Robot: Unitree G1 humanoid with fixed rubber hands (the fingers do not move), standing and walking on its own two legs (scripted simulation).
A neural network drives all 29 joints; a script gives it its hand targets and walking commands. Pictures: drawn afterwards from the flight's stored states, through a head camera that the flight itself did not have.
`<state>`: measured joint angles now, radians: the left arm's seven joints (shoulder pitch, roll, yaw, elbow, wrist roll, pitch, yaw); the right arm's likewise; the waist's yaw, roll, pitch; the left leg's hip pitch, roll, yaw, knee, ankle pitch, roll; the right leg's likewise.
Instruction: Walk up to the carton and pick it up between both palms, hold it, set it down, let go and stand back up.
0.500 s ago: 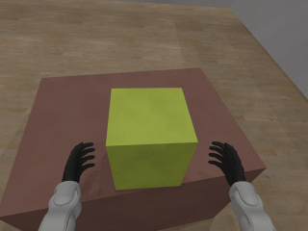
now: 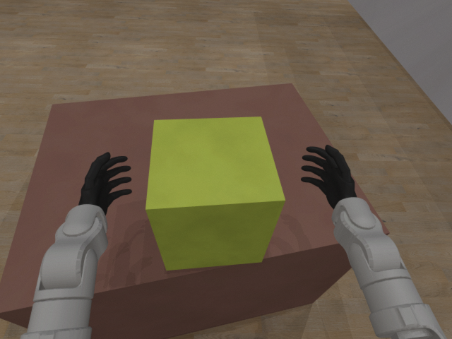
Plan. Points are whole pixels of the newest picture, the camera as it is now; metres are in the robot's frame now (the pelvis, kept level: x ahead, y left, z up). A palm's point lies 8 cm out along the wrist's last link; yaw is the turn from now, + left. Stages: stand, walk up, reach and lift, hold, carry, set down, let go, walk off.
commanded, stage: reach and lift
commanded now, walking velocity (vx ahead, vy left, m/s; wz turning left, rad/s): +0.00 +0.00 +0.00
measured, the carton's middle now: (212, 196) +0.40 +0.03 +0.00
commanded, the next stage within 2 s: none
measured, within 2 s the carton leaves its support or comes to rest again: neither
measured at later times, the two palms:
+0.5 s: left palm (84, 144) +0.39 +0.23 +0.16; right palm (331, 135) +0.43 -0.17 +0.15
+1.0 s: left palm (107, 189) +0.38 +0.22 +0.05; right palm (303, 175) +0.42 -0.15 +0.06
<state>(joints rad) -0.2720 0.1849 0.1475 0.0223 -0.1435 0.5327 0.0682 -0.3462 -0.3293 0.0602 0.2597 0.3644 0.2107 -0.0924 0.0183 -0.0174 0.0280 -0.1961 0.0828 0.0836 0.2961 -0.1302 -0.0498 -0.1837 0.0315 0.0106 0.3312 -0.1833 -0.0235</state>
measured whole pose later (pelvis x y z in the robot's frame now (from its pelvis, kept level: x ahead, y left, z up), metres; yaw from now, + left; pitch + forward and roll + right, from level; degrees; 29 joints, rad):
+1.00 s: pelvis -0.01 +0.01 -0.01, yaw +2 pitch +12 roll -1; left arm -0.64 0.15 0.10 0.74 -0.10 0.12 0.12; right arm -0.72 -0.25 -0.01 0.93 0.25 -0.04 -0.04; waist 0.05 0.01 -0.11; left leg -0.48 0.08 0.03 0.41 -0.14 -0.04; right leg -0.42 0.03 -0.03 0.37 -0.17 -0.02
